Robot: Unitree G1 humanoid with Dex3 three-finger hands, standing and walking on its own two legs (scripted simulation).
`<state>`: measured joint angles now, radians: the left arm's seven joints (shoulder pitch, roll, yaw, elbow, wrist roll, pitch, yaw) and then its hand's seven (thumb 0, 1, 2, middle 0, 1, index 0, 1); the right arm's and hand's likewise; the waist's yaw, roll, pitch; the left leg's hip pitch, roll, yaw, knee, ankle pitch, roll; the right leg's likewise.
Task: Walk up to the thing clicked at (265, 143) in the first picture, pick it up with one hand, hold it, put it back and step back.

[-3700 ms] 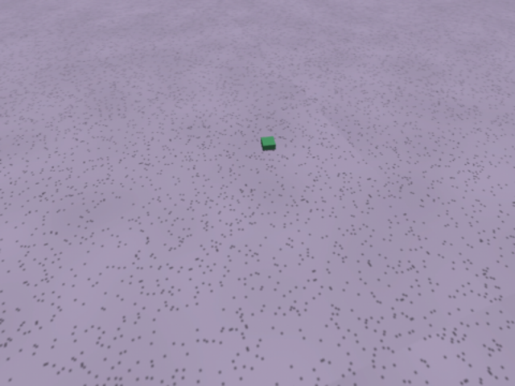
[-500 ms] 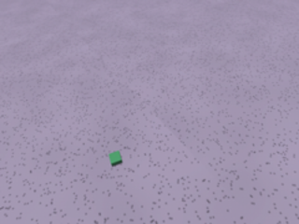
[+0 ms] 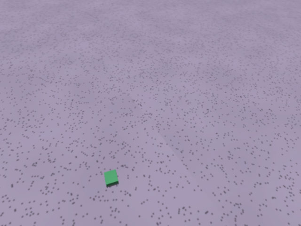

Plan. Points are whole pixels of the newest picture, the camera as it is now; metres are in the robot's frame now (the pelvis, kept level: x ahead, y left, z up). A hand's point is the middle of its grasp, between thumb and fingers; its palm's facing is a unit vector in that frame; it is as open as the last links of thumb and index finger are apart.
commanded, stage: walk up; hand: left
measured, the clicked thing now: (111, 177) +0.57 +0.26 -0.74
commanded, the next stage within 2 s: stand in 1.84 s
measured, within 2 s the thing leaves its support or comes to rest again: neither
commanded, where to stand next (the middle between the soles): +0.21 +0.02 m, yaw +0 degrees
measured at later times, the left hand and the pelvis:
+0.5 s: hand (66, 213) +0.21 +0.26 -0.12, palm faces -0.05 -0.90 -0.43, open 7.4 cm; pelvis +0.12 -0.01 +0.00, yaw -1 degrees
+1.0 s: hand (65, 210) +0.22 +0.27 -0.15, palm faces -0.01 -0.94 -0.33, open 7.4 cm; pelvis +0.16 +0.01 +0.02, yaw +0 degrees
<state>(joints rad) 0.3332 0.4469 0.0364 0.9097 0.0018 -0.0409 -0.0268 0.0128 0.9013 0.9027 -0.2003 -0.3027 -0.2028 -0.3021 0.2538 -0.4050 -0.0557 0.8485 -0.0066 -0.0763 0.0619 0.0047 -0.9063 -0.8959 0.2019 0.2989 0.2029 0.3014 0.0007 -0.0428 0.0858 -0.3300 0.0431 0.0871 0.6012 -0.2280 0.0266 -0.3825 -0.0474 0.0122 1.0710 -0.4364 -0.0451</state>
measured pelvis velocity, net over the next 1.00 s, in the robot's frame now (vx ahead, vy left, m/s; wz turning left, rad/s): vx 0.16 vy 0.01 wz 0.00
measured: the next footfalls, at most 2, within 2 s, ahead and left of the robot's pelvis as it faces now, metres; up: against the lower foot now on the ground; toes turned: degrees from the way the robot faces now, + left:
right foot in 0.26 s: +0.22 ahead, -0.14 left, +0.00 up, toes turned -3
left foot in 0.56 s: +0.23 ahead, +0.13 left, +0.00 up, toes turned +1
